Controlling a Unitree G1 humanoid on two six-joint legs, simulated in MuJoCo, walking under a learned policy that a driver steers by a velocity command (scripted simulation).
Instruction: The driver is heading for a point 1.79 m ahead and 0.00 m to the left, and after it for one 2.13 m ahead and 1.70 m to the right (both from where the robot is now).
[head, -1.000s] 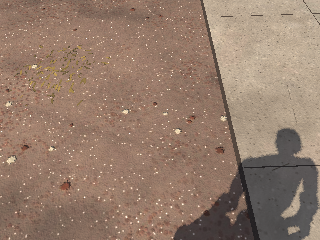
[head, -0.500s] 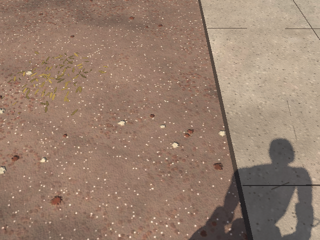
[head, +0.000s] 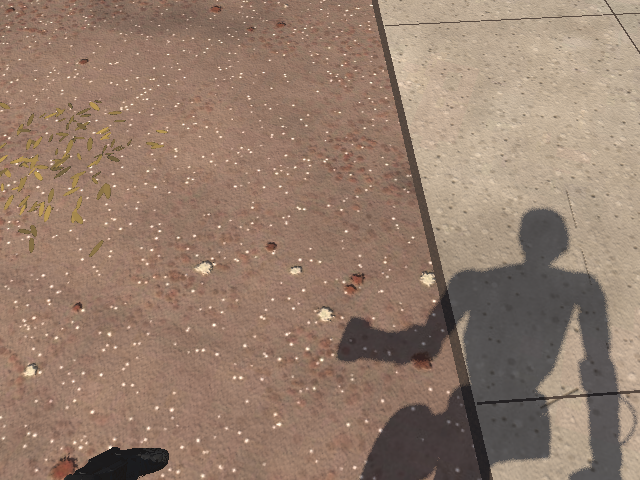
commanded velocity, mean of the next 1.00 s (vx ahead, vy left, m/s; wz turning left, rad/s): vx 0.04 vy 0.00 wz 0.00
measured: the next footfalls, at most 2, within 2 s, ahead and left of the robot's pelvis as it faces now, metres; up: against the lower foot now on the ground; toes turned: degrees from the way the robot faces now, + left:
left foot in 0.34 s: +0.14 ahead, +0.13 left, +0.00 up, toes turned +1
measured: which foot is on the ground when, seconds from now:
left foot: up 0.00-0.32, down 0.34-1.00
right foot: down 0.00-1.00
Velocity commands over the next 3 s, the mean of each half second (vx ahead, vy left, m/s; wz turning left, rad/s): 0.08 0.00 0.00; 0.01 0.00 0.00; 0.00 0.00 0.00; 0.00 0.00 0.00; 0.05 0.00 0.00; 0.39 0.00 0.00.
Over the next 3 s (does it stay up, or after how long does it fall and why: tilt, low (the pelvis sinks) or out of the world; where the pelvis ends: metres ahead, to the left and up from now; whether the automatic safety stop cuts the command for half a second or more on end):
stays up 0.30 0.08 0.03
